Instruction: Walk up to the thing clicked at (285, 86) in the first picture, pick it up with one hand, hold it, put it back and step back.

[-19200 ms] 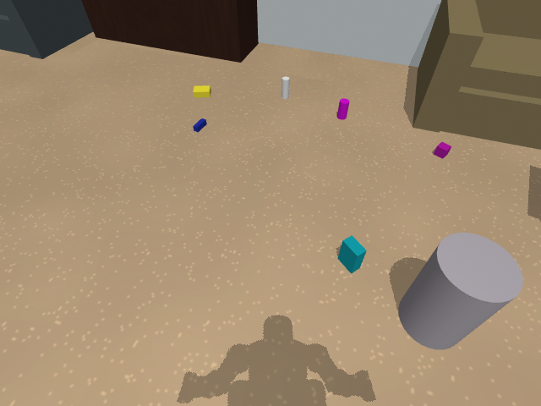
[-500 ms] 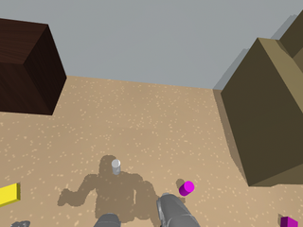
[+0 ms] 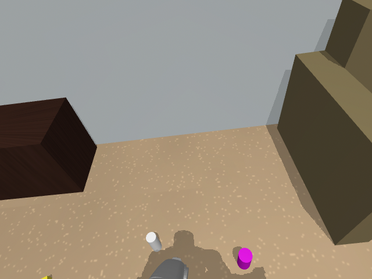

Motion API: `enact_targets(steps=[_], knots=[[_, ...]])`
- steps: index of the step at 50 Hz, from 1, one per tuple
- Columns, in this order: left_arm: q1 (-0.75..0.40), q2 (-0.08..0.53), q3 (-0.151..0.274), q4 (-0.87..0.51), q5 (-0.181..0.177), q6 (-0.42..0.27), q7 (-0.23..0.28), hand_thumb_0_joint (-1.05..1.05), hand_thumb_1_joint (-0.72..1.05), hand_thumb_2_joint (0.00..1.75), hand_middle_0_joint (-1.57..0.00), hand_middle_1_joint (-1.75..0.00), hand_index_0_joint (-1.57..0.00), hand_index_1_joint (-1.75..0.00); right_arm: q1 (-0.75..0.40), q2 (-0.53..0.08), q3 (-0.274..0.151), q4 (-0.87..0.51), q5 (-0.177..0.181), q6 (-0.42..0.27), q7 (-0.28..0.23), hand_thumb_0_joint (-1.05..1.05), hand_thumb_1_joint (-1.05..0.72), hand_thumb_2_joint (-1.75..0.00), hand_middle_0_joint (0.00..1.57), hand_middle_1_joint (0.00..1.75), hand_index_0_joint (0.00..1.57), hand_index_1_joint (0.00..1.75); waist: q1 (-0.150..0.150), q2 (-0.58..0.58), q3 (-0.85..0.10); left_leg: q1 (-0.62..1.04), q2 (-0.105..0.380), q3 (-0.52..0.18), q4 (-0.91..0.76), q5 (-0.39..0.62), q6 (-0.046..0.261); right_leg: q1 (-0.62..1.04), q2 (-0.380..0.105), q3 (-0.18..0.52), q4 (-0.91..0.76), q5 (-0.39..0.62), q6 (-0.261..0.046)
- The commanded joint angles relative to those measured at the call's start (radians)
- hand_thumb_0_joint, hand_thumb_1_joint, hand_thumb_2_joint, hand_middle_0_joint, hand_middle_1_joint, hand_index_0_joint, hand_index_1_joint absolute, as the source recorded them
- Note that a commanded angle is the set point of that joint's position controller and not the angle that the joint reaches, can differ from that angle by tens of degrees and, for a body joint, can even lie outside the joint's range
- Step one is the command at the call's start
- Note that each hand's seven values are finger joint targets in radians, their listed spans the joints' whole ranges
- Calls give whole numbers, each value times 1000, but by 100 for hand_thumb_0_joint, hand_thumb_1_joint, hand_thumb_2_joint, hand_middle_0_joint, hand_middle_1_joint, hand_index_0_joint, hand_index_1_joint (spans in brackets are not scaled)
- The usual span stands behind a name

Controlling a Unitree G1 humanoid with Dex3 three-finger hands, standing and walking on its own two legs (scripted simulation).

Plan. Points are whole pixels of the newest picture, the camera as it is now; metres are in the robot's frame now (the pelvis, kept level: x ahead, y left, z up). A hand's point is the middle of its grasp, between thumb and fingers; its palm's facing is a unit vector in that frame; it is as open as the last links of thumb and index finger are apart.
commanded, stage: walk up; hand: left
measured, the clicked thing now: (154, 242) +0.43 +0.28 -0.70
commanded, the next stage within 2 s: stand in 1.18 s
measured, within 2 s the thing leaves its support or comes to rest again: neither
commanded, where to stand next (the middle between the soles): +0.10 +0.07 m, yaw +1 degrees
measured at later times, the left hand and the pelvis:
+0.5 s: hand out of the picture +0.08 +0.37 -0.15, palm faces +0.07 -0.88 -0.47, open 7.3 cm; pelvis +0.07 +0.08 -0.01, yaw +8 degrees
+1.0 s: hand out of the picture +0.10 +0.33 -0.16, palm faces -0.07 -0.90 -0.42, open 7.3 cm; pelvis +0.00 +0.06 -0.03, yaw +0 degrees
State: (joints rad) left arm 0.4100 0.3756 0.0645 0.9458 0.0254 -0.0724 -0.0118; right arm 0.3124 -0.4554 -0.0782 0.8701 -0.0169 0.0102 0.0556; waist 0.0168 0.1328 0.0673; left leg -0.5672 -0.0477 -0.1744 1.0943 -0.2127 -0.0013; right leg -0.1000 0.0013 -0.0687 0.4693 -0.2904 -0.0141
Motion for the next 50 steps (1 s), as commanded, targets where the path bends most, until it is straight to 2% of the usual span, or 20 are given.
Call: enact_targets(steps=[1, 4, 8, 12, 15, 16, 17, 18, 19, 20, 22, 26, 30, 35, 42, 44, 45, 46, 47, 50], knots=[[-19, 306, 85, -98, -11, -51, 86, 0, 90, 90, -20, -30, -20, -30, 37, -144, -53, -102, -34, 31, 16, 0, -90, -90, 20, 30, 20, 30, -24, -226, 63, -41, 15, -51, -36, 48, -12, -35, -256, 103, -108, 563, -30], [13, 328, 97, -108, -20, -40, 117, 0, 90, 90, -20, -30, -20, -30, -31, -149, -57, -154, -50, 47, 26, 0, -90, -90, 20, 30, 20, 30, 5, -273, 48, -75, 8, -15, -76, -15, -2, 31, -296, 104, -38, 781, -53], [49, 334, 93, -124, -21, -25, 121, 0, 90, 90, -20, -30, -20, -30, -93, -134, -56, -174, -42, 57, 22, 0, -90, -90, 20, 30, 20, 30, 42, -328, 53, -84, 7, 42, -154, -85, 22, 81, -295, 108, 15, 783, -67], [76, 341, 91, -142, -11, -20, 117, 0, 90, 90, -20, -30, -20, -30, -171, -109, -45, -199, -40, 43, 30, 0, -90, -90, 20, 30, 20, 30, 70, -349, 1, -83, 51, 144, -327, -146, 45, 195, -312, 104, 80, 730, -144], [66, 361, 81, -160, -16, -16, 116, 0, 90, 90, -20, -30, -20, -30, -166, -117, -53, -200, -47, 32, 35, 0, -90, -90, 20, 30, 20, 30, 44, -334, -39, 62, 51, 212, -454, -160, 73, 145, -311, 89, 188, 747, -151], [20, 348, 71, -178, -25, -16, 114, 0, 90, 90, -20, -30, -20, -30, -67, -134, -64, -177, -51, 24, 32, 0, -90, -90, 20, 30, 20, 30, -36, -278, -99, 282, 23, 219, -574, -39, 107, 33, -262, 24, 336, 744, -115], [20, 300, 49, -187, -36, -18, 111, 0, 90, 90, -20, -30, -20, -30, 43, -175, -83, -141, -50, 12, 20, 0, -90, -90, 20, 30, 20, 30, -106, -139, -173, 530, 11, 179, -641, 182, 143, -113, -188, -22, 557, 583, -61], [27, 210, 23, -221, -44, -19, 109, 0, 90, 90, -20, -30, -20, -30, 89, -258, -111, -142, -57, 9, 4, 0, -90, -90, 20, 30, 20, 30, -131, 121, -229, 774, 216, -114, -568, 565, 226, -416, -60, 0, 770, 30, -1], [27, 222, 24, -221, -55, -12, 117, 0, 90, 90, -20, -30, -20, -30, 90, -283, -117, -167, -25, 15, -10, 0, -90, -90, 20, 30, 20, 30, -135, 156, -299, 835, 360, -309, -566, 749, 346, -530, 57, -1, 814, -386, 9], [-35, 255, 21, -209, -45, -5, 128, 0, 90, 90, -20, -30, -20, -30, 103, -253, -112, -155, 6, 23, -13, 0, -90, -90, 20, 30, 20, 30, -145, 112, -254, 716, 403, -317, -603, 727, 392, -487, -11, 62, 836, -395, -11], [-36, 270, 24, -199, -45, 0, 113, 0, 90, 90, -20, -30, -20, -30, 9, -168, -81, -196, 7, 23, -35, 0, -90, -90, 20, 30, 20, 30, -105, -46, -135, 577, 311, -81, -588, 731, 311, -484, -13, 143, 860, -314, -17], [-52, 187, 17, -167, -48, 42, 82, 0, 90, 90, -20, -30, -20, -30, -84, -142, -39, -153, 37, -12, -71, 0, -90, -90, 20, 30, 20, 30, -29, -105, -20, 400, 308, -19, -601, 815, 195, -416, 26, 217, 795, -134, -7], [-56, 196, 22, -182, -37, 80, 82, 0, 90, 90, -20, -30, -20, -30, -147, -160, -41, -177, 31, -17, -95, 0, -90, -90, 20, 30, 20, 30, -17, -47, -9, 386, 350, 17, -604, 799, 252, -450, 50, 232, 719, -104, 12], [-110, 215, 32, -204, -25, 95, 62, 0, 90, 90, -20, -30, -20, -30, -161, -179, -49, -183, 16, -19, -100, 0, -90, -90, 20, 30, 20, 30, -30, 4, -77, 375, 361, 22, -565, 680, 265, -387, 21, 194, 621, -112, 11], [-104, 205, 40, -186, -20, 84, 43, 0, 90, 90, -20, -30, -20, -30, -173, -176, -43, -196, 18, 16, -79, 0, -90, -90, 20, 30, 20, 30, -7, 45, -192, 435, 260, 78, -401, 557, 184, -218, 30, 56, 195, -35, -2], [-99, 249, 52, -174, -6, 70, 50, 0, 90, 90, -20, -30, -20, -30, -186, -148, -31, -192, 31, 27, -73, 0, -90, -90, 20, 30, 20, 30, 14, -58, -189, 304, 218, 115, -310, 403, 114, -83, -48, 149, 75, 369, -35], [-120, 301, 68, -185, 1, 65, 50, 0, 90, 90, -20, -30, -20, -30, -194, -109, -18, -201, 45, 27, -72, 0, -90, -90, 20, 30, 20, 30, 14, -194, -180, 155, 128, 158, -181, 202, 57, -30, -203, 375, 103, 603, -122], [-165, 374, 74, -204, -10, 75, 51, 0, 90, 90, -20, -30, -20, -30, -221, -104, -22, -203, 40, 35, -87, 0, -90, -90, 20, 30, 20, 30, 39, -371, -147, 104, 2, 186, -5, -297, 29, -142, -394, 572, 43, 772, -299], [-196, 379, 75, -227, 3, 72, 52, 0, 90, 90, -20, -30, -20, -30, -225, -133, -39, -190, 25, 40, -97, 0, -90, -90, 20, 30, 20, 30, 36, -377, -117, 142, 26, 92, 121, -477, 20, -244, -444, 650, 13, 744, -344], [-261, 279, 56, -235, 7, 75, 59, 0, 90, 90, -20, -30, -20, -30, -168, -136, -39, -136, 50, 27, -80, 0, -90, -90, 20, 30, 20, 30, -5, -259, -124, 125, -22, 56, 129, -366, 20, -184, -267, 362, 85, 616, -242]])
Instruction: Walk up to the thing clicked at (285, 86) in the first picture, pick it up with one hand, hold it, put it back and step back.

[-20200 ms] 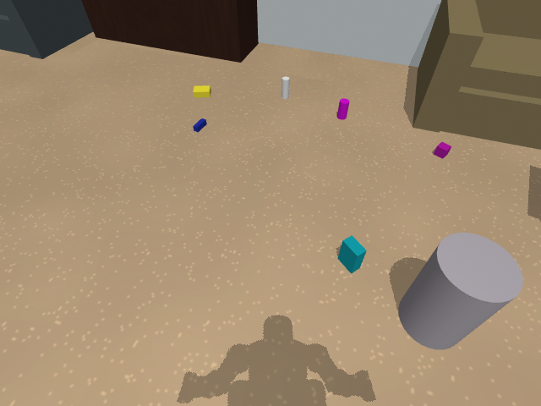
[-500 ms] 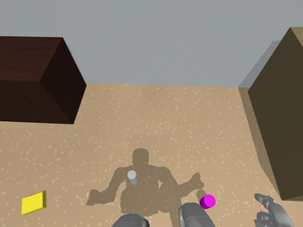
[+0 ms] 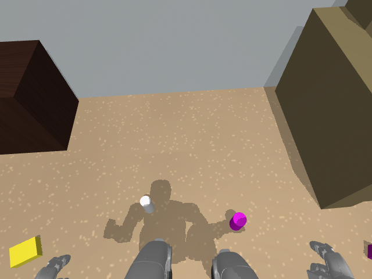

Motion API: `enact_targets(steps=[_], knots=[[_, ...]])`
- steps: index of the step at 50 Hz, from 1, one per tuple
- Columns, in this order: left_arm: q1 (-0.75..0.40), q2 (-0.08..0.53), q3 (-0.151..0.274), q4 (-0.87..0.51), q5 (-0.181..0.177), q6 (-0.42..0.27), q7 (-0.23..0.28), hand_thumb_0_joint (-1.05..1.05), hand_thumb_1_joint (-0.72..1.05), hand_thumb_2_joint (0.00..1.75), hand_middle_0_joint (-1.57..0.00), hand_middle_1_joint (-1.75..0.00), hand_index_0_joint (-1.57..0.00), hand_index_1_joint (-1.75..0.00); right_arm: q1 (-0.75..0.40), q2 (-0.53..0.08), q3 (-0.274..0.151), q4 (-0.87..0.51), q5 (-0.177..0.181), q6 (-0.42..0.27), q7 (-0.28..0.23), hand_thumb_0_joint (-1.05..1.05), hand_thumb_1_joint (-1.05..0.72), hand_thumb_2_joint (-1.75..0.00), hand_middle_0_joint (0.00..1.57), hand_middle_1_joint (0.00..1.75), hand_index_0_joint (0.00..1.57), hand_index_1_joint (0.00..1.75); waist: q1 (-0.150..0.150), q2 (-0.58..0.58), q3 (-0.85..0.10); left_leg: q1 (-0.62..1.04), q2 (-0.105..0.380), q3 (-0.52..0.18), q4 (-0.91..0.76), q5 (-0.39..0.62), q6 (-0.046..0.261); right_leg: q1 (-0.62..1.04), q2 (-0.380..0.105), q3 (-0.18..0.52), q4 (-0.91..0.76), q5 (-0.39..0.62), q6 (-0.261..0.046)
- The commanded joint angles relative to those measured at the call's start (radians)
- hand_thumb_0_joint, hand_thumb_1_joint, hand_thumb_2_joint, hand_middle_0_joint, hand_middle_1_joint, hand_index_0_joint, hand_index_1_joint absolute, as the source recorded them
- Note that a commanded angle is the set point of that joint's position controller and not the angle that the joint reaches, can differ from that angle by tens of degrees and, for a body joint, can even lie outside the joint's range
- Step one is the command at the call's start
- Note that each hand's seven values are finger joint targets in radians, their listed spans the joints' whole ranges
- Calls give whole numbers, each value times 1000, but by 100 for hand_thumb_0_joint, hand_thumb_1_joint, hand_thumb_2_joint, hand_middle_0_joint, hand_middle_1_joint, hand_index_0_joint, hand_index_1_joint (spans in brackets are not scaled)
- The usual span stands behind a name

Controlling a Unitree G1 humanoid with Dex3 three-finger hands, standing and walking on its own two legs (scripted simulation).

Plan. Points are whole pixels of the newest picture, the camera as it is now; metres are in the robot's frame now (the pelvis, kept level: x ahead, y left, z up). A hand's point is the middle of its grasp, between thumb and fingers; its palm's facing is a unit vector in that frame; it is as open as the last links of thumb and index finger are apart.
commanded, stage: walk up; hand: left
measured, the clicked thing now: (147, 204) +0.43 +0.22 -0.67
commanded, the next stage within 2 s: stand in 0.18 s
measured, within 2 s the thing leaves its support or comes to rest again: neither
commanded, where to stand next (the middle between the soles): +0.10 +0.02 m, yaw +1 degrees
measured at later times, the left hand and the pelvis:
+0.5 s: hand out of the picture -0.01 +0.25 -0.12, palm faces -0.02 -0.93 -0.35, open 7.3 cm; pelvis -0.06 -0.01 +0.02, yaw +2 degrees
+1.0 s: hand out of the picture -0.01 +0.24 -0.12, palm faces +0.01 -0.94 -0.33, open 7.3 cm; pelvis -0.07 -0.01 +0.03, yaw +3 degrees
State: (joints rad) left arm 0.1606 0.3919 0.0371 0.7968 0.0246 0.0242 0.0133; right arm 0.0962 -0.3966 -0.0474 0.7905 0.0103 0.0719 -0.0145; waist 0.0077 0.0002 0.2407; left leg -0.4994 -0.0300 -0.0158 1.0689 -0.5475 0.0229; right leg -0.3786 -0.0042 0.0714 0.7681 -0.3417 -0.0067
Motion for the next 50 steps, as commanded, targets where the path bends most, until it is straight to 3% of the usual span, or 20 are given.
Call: enact_targets(steps=[1, 4, 5, 7, 8, 9, 10, 11, 12, 14, 17, 20, 23, 26, 30, 35, 41, 42, 46, 50], knots=[[-23, 232, 78, -88, 23, -23, 30, 0, 90, 90, -20, -30, -20, -30, 88, -178, -65, -40, 21, -50, -8, 0, -90, -90, 20, 30, 20, 30, -1, -152, -339, 86, -39, -50, 99, 17, -15, 117, -211, 179, -213, 511, -229], [17, 234, 91, -109, 64, -10, -19, 0, 90, 90, -20, -30, -20, -30, 207, -216, -71, 31, 11, -104, -3, 0, -90, -90, 20, 30, 20, 30, 47, -272, -366, 91, -34, 114, -294, 14, -49, 240, -112, 160, -320, -275, -206], [23, 247, 98, -114, 65, -4, -37, 0, 90, 90, -20, -30, -20, -30, 242, -223, -77, 43, 0, -117, -1, 0, -90, -90, 20, 30, 20, 30, 36, -282, -358, 141, -44, 139, -426, 0, -41, 240, -116, 177, -316, -371, -208], [16, 227, 92, -100, 39, 12, -50, 0, 90, 90, -20, -30, -20, -30, 366, -204, -87, 86, -32, -140, -13, 0, -90, -90, 20, 30, 20, 30, -55, -145, -319, 422, -22, 82, -739, 136, -9, 53, -103, 148, -114, -346, -172], [44, 165, 77, -108, 28, 17, -50, 0, 90, 90, -20, -30, -20, -30, 388, -253, -101, 73, -52, -155, -18, 0, -90, -90, 20, 30, 20, 30, -69, 14, -262, 607, 121, -237, -806, 12, 50, -244, -40, 94, 115, -276, -104], [74, 44, 33, -65, -9, -3, -15, 0, 90, 90, -20, -30, -20, -30, 83, -261, -67, -2, -65, -147, -23, 0, -90, -90, 20, 30, 20, 30, 31, 226, -79, 375, 396, -523, -844, 243, 32, -355, 57, 113, 155, -234, -54], [-49, 185, 65, -88, -28, -14, 8, 0, 90, 90, -20, -30, -20, -30, 27, -253, -70, -29, -60, -146, -26, 0, -90, -90, 20, 30, 20, 30, 6, -8, -8, 142, 385, -431, -825, 327, 150, -181, 17, 168, 153, -202, -46], [-14, 178, 67, -59, -51, -22, 12, 0, 90, 90, -20, -30, -20, -30, -13, -259, -78, -15, -56, -152, -25, 0, -90, -90, 20, 30, 20, 30, 49, 72, 8, 44, 401, -440, -811, 328, 229, -75, 6, 160, 153, -154, -39], [-25, 208, 74, -47, -43, -36, 6, 0, 90, 90, -20, -30, -20, -30, -1, -200, -59, -8, -38, -154, -18, 0, -90, -90, 20, 30, 20, 30, 50, -10, 22, 33, 319, -326, -817, 352, 200, -20, -4, 138, 139, -122, -33], [63, 173, 72, 13, -36, -46, -10, 0, 90, 90, -20, -30, -20, -30, -13, -200, -51, 1, -34, -145, -13, 0, -90, -90, 20, 30, 20, 30, 51, 145, -99, 127, 241, -164, -800, 330, 141, 90, -10, 45, 37, -51, -21], [68, 160, 62, 60, -21, -53, -18, 0, 90, 90, -20, -30, -20, -30, 7, -206, -52, 44, -15, -123, 0, 0, -90, -90, 20, 30, 20, 30, 41, 172, -190, 134, 161, -93, -697, 219, 59, 304, -5, -6, -246, 145, -21], [-50, 243, 50, 41, 2, -75, -7, 0, 90, 90, -20, -30, -20, -30, 101, -129, -26, 69, 1, -108, 4, 0, -90, -90, 20, 30, 20, 30, -52, -66, -218, 205, 57, -50, -564, 188, -11, 242, -181, 299, -411, 251, -90], [-91, 225, 32, 98, -11, -53, -13, 0, 90, 90, -20, -30, -20, -30, 125, -183, -37, 150, -13, -93, 15, 0, -90, -90, 20, 30, 20, 30, -59, -53, -120, 402, 94, -91, -692, 31, 22, -75, -107, 217, -523, -313, -54], [-73, 210, 24, 126, -15, -56, -17, 0, 90, 90, -20, -30, -20, -30, 98, -178, -33, 164, -18, -90, 23, 0, -90, -90, 20, 30, 20, 30, -36, -91, -147, 311, 104, -98, -720, 15, 28, 32, -86, 180, -509, -232, -30], [-49, 156, 9, 177, -17, -66, -16, 0, 90, 90, -20, -30, -20, -30, 68, -157, -16, 197, -21, -108, 16, 0, -90, -90, 20, 30, 20, 30, -20, -57, -259, 356, 122, -95, -738, 207, 23, 167, -89, 135, -450, 48, -34], [-94, 230, 22, 186, -8, -50, -16, 0, 90, 90, -20, -30, -20, -30, 84, -168, -18, 223, -24, -86, 27, 0, -90, -90, 20, 30, 20, 30, -28, -76, -125, 240, 93, -97, -773, -74, 5, -8, -108, 191, -563, -385, -26], [-48, 160, 15, 240, -17, -70, -12, 0, 90, 90, -20, -30, -20, -30, 48, -134, -9, 257, -31, -114, 18, 0, -90, -90, 20, 30, 20, 30, -3, -24, -303, 296, 120, -92, -736, 250, 20, 242, -85, 108, -410, 112, -40], [-59, 167, 17, 237, -18, -69, -12, 0, 90, 90, -20, -30, -20, -30, 32, -153, -10, 254, -27, -115, 17, 0, -90, -90, 20, 30, 20, 30, -1, -12, -317, 275, 124, -100, -754, 209, 21, 254, -83, 104, -410, 103, -44], [-101, 232, 23, 228, -4, -41, -17, 0, 90, 90, -20, -30, -20, -30, 56, -183, -18, 263, -26, -79, 24, 0, -90, -90, 20, 30, 20, 30, -12, -23, -112, 144, 101, -117, -810, -201, 9, 10, -96, 183, -535, -412, -35], [-63, 142, 17, 265, -9, -63, -13, 0, 90, 90, -20, -30, -20, -30, 25, -130, -6, 274, -37, -108, 12, 0, -90, -90, 20, 30, 20, 30, 4, -14, -278, 251, 141, -115, -741, 270, 20, 270, -81, 87, -373, 205, -35]])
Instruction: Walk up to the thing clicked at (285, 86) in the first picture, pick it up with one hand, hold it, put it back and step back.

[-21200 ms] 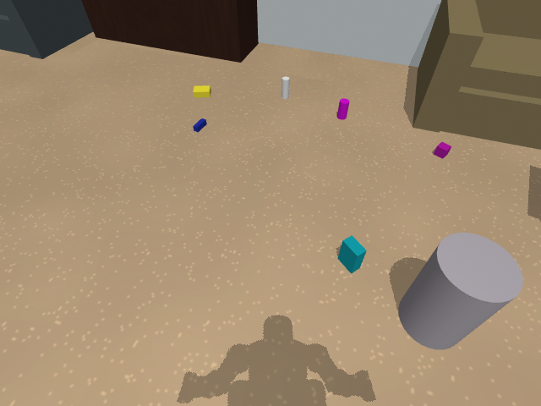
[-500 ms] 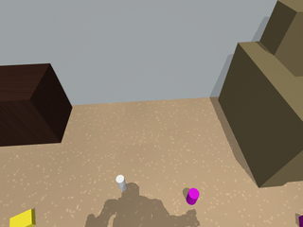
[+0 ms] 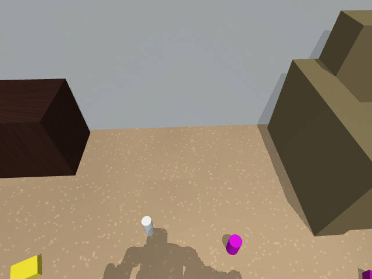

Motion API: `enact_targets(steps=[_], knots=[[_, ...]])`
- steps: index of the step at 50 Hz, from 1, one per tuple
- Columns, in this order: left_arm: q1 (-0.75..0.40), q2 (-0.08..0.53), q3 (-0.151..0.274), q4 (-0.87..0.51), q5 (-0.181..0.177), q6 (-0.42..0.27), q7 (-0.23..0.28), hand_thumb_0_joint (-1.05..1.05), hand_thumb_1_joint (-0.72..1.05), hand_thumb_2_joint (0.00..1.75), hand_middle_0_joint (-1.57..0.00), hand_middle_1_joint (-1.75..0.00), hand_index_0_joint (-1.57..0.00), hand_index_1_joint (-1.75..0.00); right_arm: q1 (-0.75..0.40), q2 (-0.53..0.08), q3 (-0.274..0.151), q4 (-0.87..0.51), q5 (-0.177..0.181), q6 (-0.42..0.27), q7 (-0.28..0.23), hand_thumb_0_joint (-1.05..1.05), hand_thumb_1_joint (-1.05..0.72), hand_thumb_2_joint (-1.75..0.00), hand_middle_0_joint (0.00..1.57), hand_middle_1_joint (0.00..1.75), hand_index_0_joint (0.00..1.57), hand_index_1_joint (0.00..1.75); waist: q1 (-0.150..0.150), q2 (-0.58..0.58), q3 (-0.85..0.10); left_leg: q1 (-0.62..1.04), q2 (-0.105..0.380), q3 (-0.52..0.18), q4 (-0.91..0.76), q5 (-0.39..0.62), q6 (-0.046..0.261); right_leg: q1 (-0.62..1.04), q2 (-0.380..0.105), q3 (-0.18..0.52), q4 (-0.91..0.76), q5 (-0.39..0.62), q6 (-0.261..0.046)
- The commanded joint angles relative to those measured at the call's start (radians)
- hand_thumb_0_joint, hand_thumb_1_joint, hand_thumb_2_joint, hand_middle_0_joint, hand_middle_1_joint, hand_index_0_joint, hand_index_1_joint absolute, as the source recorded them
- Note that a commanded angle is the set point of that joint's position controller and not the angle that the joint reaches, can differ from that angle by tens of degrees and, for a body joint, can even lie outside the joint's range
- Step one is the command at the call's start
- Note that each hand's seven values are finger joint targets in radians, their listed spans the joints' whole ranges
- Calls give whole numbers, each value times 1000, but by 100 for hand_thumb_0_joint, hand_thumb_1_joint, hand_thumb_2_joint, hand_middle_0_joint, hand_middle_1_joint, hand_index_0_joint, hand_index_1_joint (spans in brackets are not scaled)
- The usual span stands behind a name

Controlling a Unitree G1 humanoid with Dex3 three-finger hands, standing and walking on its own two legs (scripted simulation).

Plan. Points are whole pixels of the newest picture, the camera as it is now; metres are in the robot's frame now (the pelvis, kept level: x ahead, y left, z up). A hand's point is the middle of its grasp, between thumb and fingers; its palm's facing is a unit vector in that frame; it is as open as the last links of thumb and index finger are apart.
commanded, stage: stand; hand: left
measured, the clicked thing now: (148, 226) +0.51 +0.21 -0.71
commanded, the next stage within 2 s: walk up in 0.18 s
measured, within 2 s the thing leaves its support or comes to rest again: neither
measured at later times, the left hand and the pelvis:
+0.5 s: hand out of the picture +0.10 +0.31 -0.18, palm faces -0.03 -0.92 -0.38, open 7.3 cm; pelvis -0.04 +0.04 -0.03, yaw +0 degrees
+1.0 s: hand out of the picture -0.01 +0.27 -0.16, palm faces -0.09 -0.91 -0.40, open 7.3 cm; pelvis -0.13 +0.01 -0.02, yaw -4 degrees
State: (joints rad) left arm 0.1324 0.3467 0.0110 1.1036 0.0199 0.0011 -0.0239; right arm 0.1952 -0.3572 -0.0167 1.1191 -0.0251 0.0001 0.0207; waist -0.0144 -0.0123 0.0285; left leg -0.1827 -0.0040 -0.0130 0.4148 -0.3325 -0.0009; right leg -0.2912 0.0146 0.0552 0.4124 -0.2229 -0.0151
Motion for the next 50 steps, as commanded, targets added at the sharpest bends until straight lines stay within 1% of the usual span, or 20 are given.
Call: enact_targets(steps=[1, 6, 8, 9, 11, 15, 17, 20, 22, 23, 24, 28, 33, 38, 41, 42, 43, 44, 47, 50], knots=[[-17, 180, 40, -32, -5, -44, 27, 0, 90, 90, -20, -30, -20, -30, -64, -176, -40, -50, 4, -42, -27, 0, -90, -90, 20, 30, 20, 30, 23, -14, -128, -35, 108, -106, -66, 117, 45, 227, -99, 93, 0, 160, -34], [-96, 273, 44, -58, -2, -17, 25, 0, 90, 90, -20, -30, -20, -30, -47, -218, -46, -47, 11, -3, -16, 0, -90, -90, 20, 30, 20, 30, 2, -13, 97, -169, 75, -116, -147, -384, 34, -69, -115, 196, -176, -512, -31], [-100, 230, 37, -52, -5, -24, 24, 0, 90, 90, -20, -30, -20, -30, -66, -189, -40, -43, 7, -12, -17, 0, -90, -90, 20, 30, 20, 30, 2, -8, 56, -81, 101, -115, -117, -126, 40, 3, -121, 165, -124, -211, -28], [-91, 257, 77, -81, -13, -22, 34, 0, 90, 90, -20, -30, -20, -30, -81, -262, -53, -27, 3, -10, -28, 0, -90, -90, 20, 30, 20, 30, 21, 1, 136, -101, 101, -112, -11, 240, 46, -22, -127, 162, -32, 245, -25], [-30, 255, 75, -78, -25, -28, 41, 0, 90, 90, -20, -30, -20, -30, -75, -250, -53, -56, 24, -18, -36, 0, -90, -90, 20, 30, 20, 30, 27, -20, -67, -3, 96, -74, 91, 466, 50, 121, -133, 129, 46, 624, -42], [-111, 295, 94, -147, -14, 8, 41, 0, 90, 90, -20, -30, -20, -30, 0, -199, -66, -67, 13, 26, -35, 0, -90, -90, 20, 30, 20, 30, -9, -180, -57, -7, -18, 14, 289, -80, 27, -53, -274, 297, -109, 192, -145], [-147, 303, 90, -196, 0, 18, 46, 0, 90, 90, -20, -30, -20, -30, 45, -215, -71, -75, 12, 33, -33, 0, -90, -90, 20, 30, 20, 30, -16, -196, -86, 9, -24, 0, 353, -146, 35, -97, -306, 324, -74, 221, -182], [-166, 270, 82, -229, -1, 23, 49, 0, 90, 90, -20, -30, -20, -30, 65, -214, -78, -100, 13, 23, -34, 0, -90, -90, 20, 30, 20, 30, -40, -128, -163, 14, 38, -41, 243, 57, 57, -57, -231, 204, 101, 346, -128], [-147, 209, 65, -250, -5, 30, 54, 0, 90, 90, -20, -30, -20, -30, -30, -325, -101, -141, 3, 16, -35, 0, -90, -90, 20, 30, 20, 30, -21, 164, -123, 19, 260, -316, -39, 440, 159, -159, 47, 51, 401, 42, -14], [-116, 204, 71, -250, -1, 38, 61, 0, 90, 90, -20, -30, -20, -30, -62, -341, -107, -167, -16, 12, -37, 0, -90, -90, 20, 30, 20, 30, -1, 174, -110, 33, 345, -367, -27, 598, 220, -220, 93, 68, 555, -299, -3], [-51, 203, 71, -247, 0, 43, 65, 0, 90, 90, -20, -30, -20, -30, -79, -340, -108, -185, -19, 10, -41, 0, -90, -90, 20, 30, 20, 30, 17, 124, -110, 16, 378, -332, 7, 706, 261, -224, 87, 100, 667, -355, 3], [-37, 231, 94, -249, -11, 53, 58, 0, 90, 90, -20, -30, -20, -30, -142, -283, -98, -236, -19, 4, -57, 0, -90, -90, 20, 30, 20, 30, 42, 116, -55, 30, 263, -219, 71, 724, 209, -269, 83, 152, 810, -267, 6], [-35, 216, 105, -299, 5, 41, 57, 0, 90, 90, -20, -30, -20, -30, -34, -273, -107, -255, 5, 5, -70, 0, -90, -90, 20, 30, 20, 30, -12, 120, -104, 266, 274, -233, 148, 774, 229, -302, 60, 110, 629, -276, 47], [6, 203, 108, -304, 2, 26, 49, 0, 90, 90, -20, -30, -20, -30, -56, -293, -110, -286, 9, 16, -63, 0, -90, -90, 20, 30, 20, 30, -13, 187, -146, 193, 248, -170, 192, 683, 201, -95, 11, -6, 240, -200, 33], [74, 226, 119, -269, 15, 13, 50, 0, 90, 90, -20, -30, -20, -30, -104, -266, -96, -301, 25, 27, -54, 0, -90, -90, 20, 30, 20, 30, 30, 128, -186, 13, 184, -108, 292, 515, 112, 147, -28, 10, 3, 182, -1], [75, 286, 136, -278, 23, 11, 49, 0, 90, 90, -20, -30, -20, -30, -118, -237, -84, -316, 34, 25, -52, 0, -90, -90, 20, 30, 20, 30, 32, 5, -176, -168, 105, -98, 345, 332, 64, 217, -134, 182, 63, 323, -55], [27, 370, 151, -302, 9, 24, 43, 0, 90, 90, -20, -30, -20, -30, -137, -209, -82, -328, 38, 28, -62, 0, -90, -90, 20, 30, 20, 30, 57, -232, -111, -228, -62, -6, 523, -74, 17, 76, -320, 373, 2, 411, -230], [-35, 391, 149, -344, 21, 20, 45, 0, 90, 90, -20, -30, -20, -30, -110, -233, -95, -319, 33, 36, -71, 0, -90, -90, 20, 30, 20, 30, 55, -279, -67, -197, -46, -62, 716, -338, 5, -44, -421, 470, -18, 475, -312], [-80, 281, 131, -368, 9, 22, 51, 0, 90, 90, -20, -30, -20, -30, -54, -241, -85, -282, 41, 30, -59, 0, -90, -90, 20, 30, 20, 30, 9, -140, -22, -259, -80, -116, 759, -242, 12, 15, -267, 211, 61, 518, -222], [-39, 247, 123, -381, 26, 31, 57, 0, 90, 90, -20, -30, -20, -30, -40, -215, -68, -296, 37, 13, -69, 0, -90, -90, 20, 30, 20, 30, 39, -150, -46, -288, -77, -65, 637, -186, -11, 113, -199, 149, 114, 555, -189]])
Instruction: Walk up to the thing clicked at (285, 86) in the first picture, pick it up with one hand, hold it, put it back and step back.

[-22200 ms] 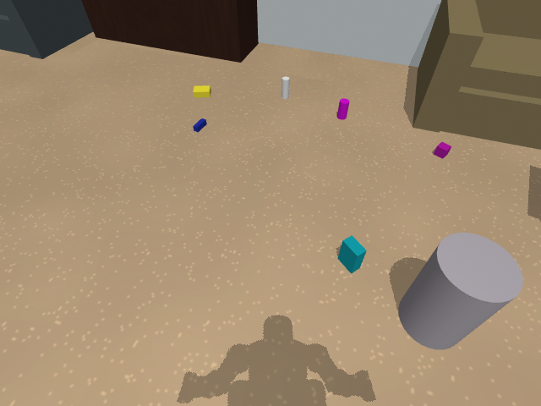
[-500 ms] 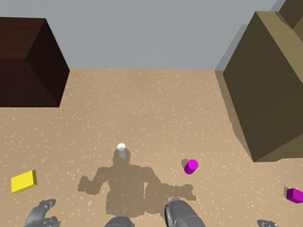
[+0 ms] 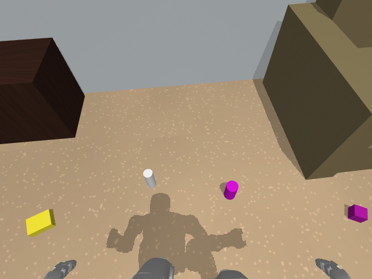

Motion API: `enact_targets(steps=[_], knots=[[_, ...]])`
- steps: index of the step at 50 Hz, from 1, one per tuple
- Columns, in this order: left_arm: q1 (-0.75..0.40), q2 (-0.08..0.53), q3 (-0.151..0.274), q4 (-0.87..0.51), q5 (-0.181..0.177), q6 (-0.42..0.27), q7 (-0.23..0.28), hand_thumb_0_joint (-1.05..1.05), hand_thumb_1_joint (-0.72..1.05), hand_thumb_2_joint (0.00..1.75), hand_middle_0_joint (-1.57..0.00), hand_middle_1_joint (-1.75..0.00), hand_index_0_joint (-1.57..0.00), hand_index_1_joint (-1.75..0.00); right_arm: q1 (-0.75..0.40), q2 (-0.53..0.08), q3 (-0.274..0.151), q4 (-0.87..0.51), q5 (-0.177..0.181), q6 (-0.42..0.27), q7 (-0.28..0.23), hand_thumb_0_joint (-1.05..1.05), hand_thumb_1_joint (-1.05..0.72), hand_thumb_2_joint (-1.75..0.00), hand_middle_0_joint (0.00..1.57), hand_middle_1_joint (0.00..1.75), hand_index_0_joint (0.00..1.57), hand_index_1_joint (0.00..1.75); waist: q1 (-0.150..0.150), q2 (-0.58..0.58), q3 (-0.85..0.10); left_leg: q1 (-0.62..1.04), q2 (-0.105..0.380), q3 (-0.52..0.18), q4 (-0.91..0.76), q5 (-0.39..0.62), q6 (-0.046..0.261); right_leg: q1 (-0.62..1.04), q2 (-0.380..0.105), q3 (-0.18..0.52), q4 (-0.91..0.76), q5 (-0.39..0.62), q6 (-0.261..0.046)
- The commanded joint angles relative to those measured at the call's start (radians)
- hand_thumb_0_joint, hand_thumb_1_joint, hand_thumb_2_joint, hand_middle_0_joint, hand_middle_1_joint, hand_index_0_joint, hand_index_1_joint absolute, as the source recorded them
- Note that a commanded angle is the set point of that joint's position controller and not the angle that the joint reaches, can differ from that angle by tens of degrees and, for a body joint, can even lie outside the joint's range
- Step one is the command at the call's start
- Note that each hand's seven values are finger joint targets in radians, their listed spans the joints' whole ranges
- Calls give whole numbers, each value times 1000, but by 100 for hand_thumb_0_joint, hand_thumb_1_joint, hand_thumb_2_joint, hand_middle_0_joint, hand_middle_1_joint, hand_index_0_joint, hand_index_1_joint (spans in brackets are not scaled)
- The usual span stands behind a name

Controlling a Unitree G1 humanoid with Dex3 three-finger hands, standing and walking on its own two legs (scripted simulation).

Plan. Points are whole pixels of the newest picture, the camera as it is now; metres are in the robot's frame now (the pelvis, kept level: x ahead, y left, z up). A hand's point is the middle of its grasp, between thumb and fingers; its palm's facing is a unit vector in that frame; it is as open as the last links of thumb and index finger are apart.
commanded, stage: walk up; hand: left
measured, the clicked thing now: (150, 178) +0.63 +0.24 -0.69
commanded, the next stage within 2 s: stand in 1.68 s
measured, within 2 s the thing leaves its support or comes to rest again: neither
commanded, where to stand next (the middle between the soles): +0.30 +0.02 m, yaw +2 degrees
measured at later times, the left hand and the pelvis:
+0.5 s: hand out of the picture -0.09 +0.24 -0.16, palm faces +0.00 -0.92 -0.38, open 7.3 cm; pelvis -0.14 -0.04 -0.01, yaw -1 degrees
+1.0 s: hand out of the picture -0.06 +0.25 -0.14, palm faces +0.06 -0.93 -0.37, open 7.3 cm; pelvis -0.14 -0.03 +0.01, yaw +5 degrees
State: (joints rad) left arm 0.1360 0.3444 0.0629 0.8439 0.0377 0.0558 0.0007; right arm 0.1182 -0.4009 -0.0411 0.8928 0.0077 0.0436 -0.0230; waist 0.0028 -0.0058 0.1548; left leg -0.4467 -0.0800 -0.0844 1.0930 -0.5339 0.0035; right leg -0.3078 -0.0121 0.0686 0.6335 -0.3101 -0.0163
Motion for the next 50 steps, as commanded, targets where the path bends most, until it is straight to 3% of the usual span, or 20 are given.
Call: enact_targets(steps=[1, 4, 7, 9, 10, 11, 14, 19, 23, 24, 26, 27, 30, 35, 39, 40, 41, 42, 43, 50], knots=[[-23, 247, 70, -128, 11, -18, 32, 0, 90, 90, -20, -30, -20, -30, 35, -167, -41, -73, 0, -36, -27, 0, -90, -90, 20, 30, 20, 30, 31, -164, -173, -27, 5, 31, -125, 8, -19, 172, -162, 127, -91, 654, -181], [12, 234, 76, -138, 6, -2, 32, 0, 90, 90, -20, -30, -20, -30, 60, -149, -41, -80, -18, -52, -29, 0, -90, -90, 20, 30, 20, 30, 42, -201, -237, -32, 41, 100, -425, 64, -29, 343, -163, 122, 2, 657, -171], [-27, 235, 63, -166, -16, 18, 21, 0, 90, 90, -20, -30, -20, -30, 127, -176, -65, -59, -35, -60, -26, 0, -90, -90, 20, 30, 20, 30, -1, -143, -263, 244, 85, 66, -727, 467, 5, 129, -115, 91, 124, 422, -84], [-5, 184, 54, -163, -22, 20, 24, 0, 90, 90, -20, -30, -20, -30, 43, -322, -95, -100, -58, -53, -17, 0, -90, -90, 20, 30, 20, 30, 27, 161, -228, 318, 444, -365, -730, 745, 182, -214, 101, 5, 390, -269, -4], [-62, 234, 70, -167, -9, 24, 36, 0, 90, 90, -20, -30, -20, -30, 62, -380, -107, -109, -47, -53, -15, 0, -90, -90, 20, 30, 20, 30, -46, 204, -230, 176, 560, -474, -753, 706, 301, -136, 81, 98, 541, -364, 10], [-71, 256, 75, -156, -5, 25, 35, 0, 90, 90, -20, -30, -20, -30, 18, -361, -111, -109, -47, -58, -23, 0, -90, -90, 20, 30, 20, 30, -26, 194, -174, 97, 556, -460, -774, 629, 314, -121, 60, 148, 641, -310, 8], [56, 241, 84, -97, -23, 21, 14, 0, 90, 90, -20, -30, -20, -30, -60, -241, -78, -130, -51, -62, -30, 0, -90, -90, 20, 30, 20, 30, 55, 117, -166, 186, 335, -107, -676, 663, 199, -182, 109, 144, 688, -166, 6], [36, 218, 60, -75, -16, -31, -11, 0, 90, 90, -20, -30, -20, -30, 25, -213, -76, -108, -46, -60, 0, 0, -90, -90, 20, 30, 20, 30, -32, 206, -191, 343, 262, -89, -710, 132, 181, -121, 50, 17, 206, -156, 56], [150, 207, 61, 33, -14, -77, 2, 0, 90, 90, -20, -30, -20, -30, 0, -245, -80, -101, -49, -27, 18, 0, -90, -90, 20, 30, 20, 30, 17, 218, -208, 230, 259, -34, -574, 167, 166, 154, 40, -92, -310, -77, 19], [181, 234, 73, 67, -2, -86, 9, 0, 90, 90, -20, -30, -20, -30, 21, -205, -67, -97, -43, -21, 17, 0, -90, -90, 20, 30, 20, 30, 26, 122, -189, 135, 210, -2, -446, 203, 120, 238, 39, -33, -360, -22, 5], [84, 354, 92, 20, 20, -97, 14, 0, 90, 90, -20, -30, -20, -30, 7, -107, -35, -129, -27, -26, 17, 0, -90, -90, 20, 30, 20, 30, 22, -163, -87, -143, 46, 0, -289, -25, 2, 108, -268, 471, -427, -386, -112], [10, 419, 98, -6, 21, -88, 14, 0, 90, 90, -20, -30, -20, -30, -26, -196, -68, -104, -31, -26, 7, 0, -90, -90, 20, 30, 20, 30, 46, -175, -4, 16, 92, -73, -188, -33, -14, -188, -382, 569, -457, -528, -216], [-49, 273, 65, -5, 4, -104, 16, 0, 90, 90, -20, -30, -20, -30, 14, -180, -63, -46, -10, -40, 26, 0, -90, -90, 20, 30, 20, 30, -7, -120, 29, 5, 57, -63, -212, 123, -13, -36, -195, 228, -384, -191, -125], [68, 301, 81, 25, 3, -110, 10, 0, 90, 90, -20, -30, -20, -30, 14, -166, -50, -42, -30, -57, 38, 0, -90, -90, 20, 30, 20, 30, 55, -205, -41, -10, 77, 16, -383, 75, -20, 156, -211, 181, -330, -69, -133], [42, 275, 61, 12, -14, -91, 5, 0, 90, 90, -20, -30, -20, -30, 97, -150, -64, 4, -35, -85, 37, 0, -90, -90, 20, 30, 20, 30, 1, -149, -132, 229, 38, 100, -718, 253, 8, 157, -184, 64, -134, 255, -108], [59, 228, 44, 9, -18, -91, 6, 0, 90, 90, -20, -30, -20, -30, 139, -167, -75, 16, -39, -95, 31, 0, -90, -90, 20, 30, 20, 30, -9, -61, -193, 369, 88, 14, -751, 366, 27, 114, -140, 8, 11, 341, -64], [63, 173, 30, -9, -28, -93, 7, 0, 90, 90, -20, -30, -20, -30, 191, -230, -95, 23, -50, -104, 23, 0, -90, -90, 20, 30, 20, 30, -25, 117, -258, 495, 261, -223, -777, 504, 81, -27, -37, -67, 220, 203, -17], [22, 173, 32, -11, -36, -86, 12, 0, 90, 90, -20, -30, -20, -30, 180, -299, -105, 14, -45, -103, 22, 0, -90, -90, 20, 30, 20, 30, -24, 175, -215, 500, 404, -459, -793, 401, 206, -199, 40, -109, 255, -240, -4], [-8, 241, 48, -2, -29, -83, 17, 0, 90, 90, -20, -30, -20, -30, 189, -319, -112, 22, -35, -98, 24, 0, -90, -90, 20, 30, 20, 30, -42, 138, -172, 389, 441, -489, -799, 297, 286, -152, -24, -9, 271, -306, -9], [18, 189, 38, 37, -34, -94, 4, 0, 90, 90, -20, -30, -20, -30, 68, -200, -66, -8, -29, -86, 15, 0, -90, -90, 20, 30, 20, 30, -1, 173, -134, 244, 263, -136, -694, 616, 151, 37, -4, -99, -13, -47, 10]])
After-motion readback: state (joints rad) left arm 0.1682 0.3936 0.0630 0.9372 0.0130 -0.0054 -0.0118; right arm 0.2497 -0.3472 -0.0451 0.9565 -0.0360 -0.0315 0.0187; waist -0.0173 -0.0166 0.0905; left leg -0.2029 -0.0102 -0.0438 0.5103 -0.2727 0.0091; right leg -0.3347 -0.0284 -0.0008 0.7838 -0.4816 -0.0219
